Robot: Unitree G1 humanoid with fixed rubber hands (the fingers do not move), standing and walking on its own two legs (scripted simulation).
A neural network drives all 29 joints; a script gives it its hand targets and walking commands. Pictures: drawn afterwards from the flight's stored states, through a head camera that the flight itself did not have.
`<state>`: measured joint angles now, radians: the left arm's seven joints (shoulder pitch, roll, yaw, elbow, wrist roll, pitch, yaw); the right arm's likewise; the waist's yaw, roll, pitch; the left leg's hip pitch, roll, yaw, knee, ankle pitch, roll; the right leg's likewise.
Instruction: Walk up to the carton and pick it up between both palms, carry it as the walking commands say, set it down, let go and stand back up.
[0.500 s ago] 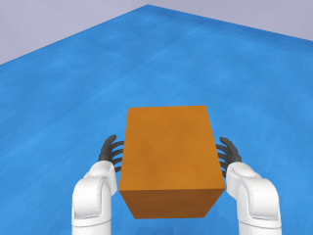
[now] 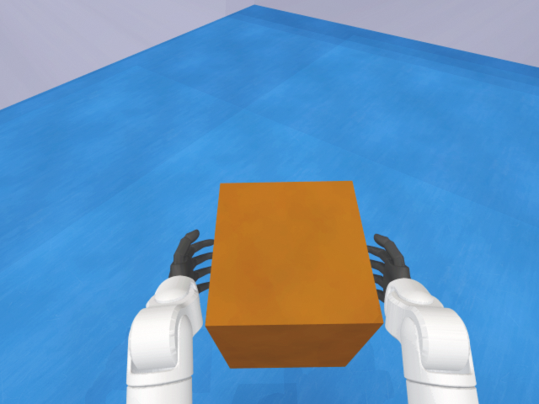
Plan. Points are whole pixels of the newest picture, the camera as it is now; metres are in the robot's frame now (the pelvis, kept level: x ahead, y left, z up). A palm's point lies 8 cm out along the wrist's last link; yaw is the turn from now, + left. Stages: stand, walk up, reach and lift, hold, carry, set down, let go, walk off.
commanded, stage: carry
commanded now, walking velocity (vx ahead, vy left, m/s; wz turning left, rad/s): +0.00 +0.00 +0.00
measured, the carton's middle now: (286, 281) +0.30 +0.00 +0.01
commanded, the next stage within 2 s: none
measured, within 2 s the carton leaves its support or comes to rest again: neither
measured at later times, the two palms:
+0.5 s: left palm (186, 289) +0.26 +0.14 +0.07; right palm (394, 293) +0.25 -0.15 +0.06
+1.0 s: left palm (189, 289) +0.26 +0.14 +0.06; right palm (395, 294) +0.25 -0.15 +0.05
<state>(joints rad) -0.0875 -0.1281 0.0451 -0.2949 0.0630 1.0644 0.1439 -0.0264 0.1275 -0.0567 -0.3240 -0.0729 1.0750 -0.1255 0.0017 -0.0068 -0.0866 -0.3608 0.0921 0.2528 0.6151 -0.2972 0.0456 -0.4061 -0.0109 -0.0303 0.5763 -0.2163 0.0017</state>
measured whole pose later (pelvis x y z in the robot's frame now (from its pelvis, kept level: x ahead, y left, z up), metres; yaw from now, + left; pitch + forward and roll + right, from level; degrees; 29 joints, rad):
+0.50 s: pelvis +0.00 +0.00 +0.00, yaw +0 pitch +2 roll +0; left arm -0.09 -0.13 0.06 -0.21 0.06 0.98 0.14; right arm -0.03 0.13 -0.06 -0.22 -0.07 0.99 -0.12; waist 0.00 -0.01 -0.09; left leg -0.36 0.09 0.25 0.61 -0.29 0.04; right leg -0.41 -0.01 -0.03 0.58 -0.21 0.00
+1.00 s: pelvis -0.01 -0.01 +0.00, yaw +0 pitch +2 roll +0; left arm -0.09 -0.13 0.07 -0.17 0.07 0.94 0.13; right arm -0.03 0.13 -0.06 -0.18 -0.07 0.94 -0.12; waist 0.00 -0.01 -0.09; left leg -0.36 0.09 0.25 0.60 -0.28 0.04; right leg -0.41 -0.01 -0.03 0.57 -0.21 0.00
